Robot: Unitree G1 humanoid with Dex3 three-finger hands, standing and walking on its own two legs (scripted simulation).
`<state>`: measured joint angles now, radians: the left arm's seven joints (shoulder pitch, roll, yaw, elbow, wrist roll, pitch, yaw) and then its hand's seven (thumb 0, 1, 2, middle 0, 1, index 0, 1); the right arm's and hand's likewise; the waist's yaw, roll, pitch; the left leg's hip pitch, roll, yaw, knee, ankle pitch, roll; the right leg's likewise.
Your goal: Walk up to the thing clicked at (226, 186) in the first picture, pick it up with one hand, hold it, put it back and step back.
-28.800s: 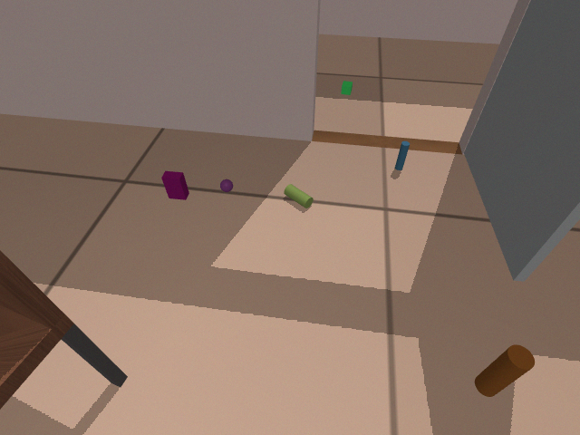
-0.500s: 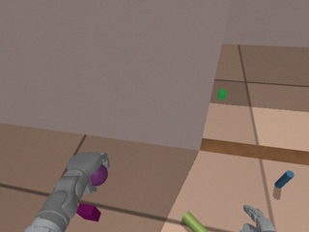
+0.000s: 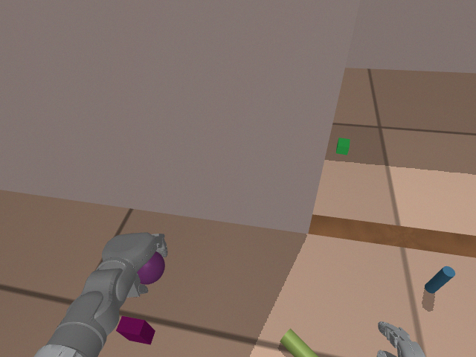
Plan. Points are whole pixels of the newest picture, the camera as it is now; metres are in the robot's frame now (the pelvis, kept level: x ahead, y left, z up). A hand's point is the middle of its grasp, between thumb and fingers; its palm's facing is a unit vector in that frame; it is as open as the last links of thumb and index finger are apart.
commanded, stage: crouch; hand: left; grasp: from above
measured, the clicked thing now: (147, 266) +0.31 +0.21 -0.06
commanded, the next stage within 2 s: lower in 1.88 s
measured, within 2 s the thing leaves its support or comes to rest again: neither
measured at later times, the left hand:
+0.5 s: hand (159, 298) +0.30 +0.22 -0.20, palm faces -0.44 +0.03 -0.90, open 9.1 cm
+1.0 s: hand (184, 318) +0.32 +0.22 -0.44, palm faces -0.48 +0.00 -0.88, open 9.1 cm
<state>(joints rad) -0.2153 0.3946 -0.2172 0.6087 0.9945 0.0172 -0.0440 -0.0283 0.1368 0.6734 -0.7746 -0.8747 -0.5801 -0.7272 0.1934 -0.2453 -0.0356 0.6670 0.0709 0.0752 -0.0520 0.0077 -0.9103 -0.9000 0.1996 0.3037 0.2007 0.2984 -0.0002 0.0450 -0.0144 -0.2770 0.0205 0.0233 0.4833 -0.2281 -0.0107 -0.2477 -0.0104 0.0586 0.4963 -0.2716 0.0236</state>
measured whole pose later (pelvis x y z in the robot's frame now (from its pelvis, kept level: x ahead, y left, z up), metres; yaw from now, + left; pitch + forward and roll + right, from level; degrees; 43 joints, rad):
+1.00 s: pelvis -0.08 +0.00 -0.28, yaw -1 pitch +36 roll -4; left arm -0.71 0.44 -0.06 1.25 1.17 -0.08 0.39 -0.01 0.13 0.60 -0.84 -0.76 -0.66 -0.67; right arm 0.18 -0.21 -0.03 0.77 -0.07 -0.04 0.01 0.00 -0.90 -0.89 0.20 0.30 0.20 0.30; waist -0.15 0.04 -0.20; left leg -1.89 0.02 -0.07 1.85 -0.59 -0.02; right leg -1.81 0.03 0.00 1.84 -0.66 0.04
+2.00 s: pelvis -0.09 -0.01 -0.42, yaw -5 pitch +33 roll -5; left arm -0.88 0.56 0.04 1.46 1.21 -0.13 0.47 0.00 0.15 0.55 -0.84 -0.74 -0.66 -0.64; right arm 0.13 -0.24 0.01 0.82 -0.14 -0.08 0.11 0.00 -0.91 -0.90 0.20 0.30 0.20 0.30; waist -0.20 -0.01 -0.10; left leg -2.27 0.03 -0.14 2.31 -0.63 -0.05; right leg -2.20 0.08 -0.04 2.30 -0.69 0.04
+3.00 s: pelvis -0.08 -0.01 -0.47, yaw -9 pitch +30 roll -8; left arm -0.89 0.71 0.11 1.65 1.25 -0.21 0.64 0.02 0.18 0.52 -0.87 -0.64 -0.68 -0.57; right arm 0.09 -0.27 0.12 0.80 -0.23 -0.17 0.23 0.00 -0.90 -0.89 0.20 0.30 0.20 0.30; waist -0.28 -0.07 0.04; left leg -2.35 0.02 -0.24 2.51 -0.69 -0.07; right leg -2.26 0.11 -0.10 2.44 -0.72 0.05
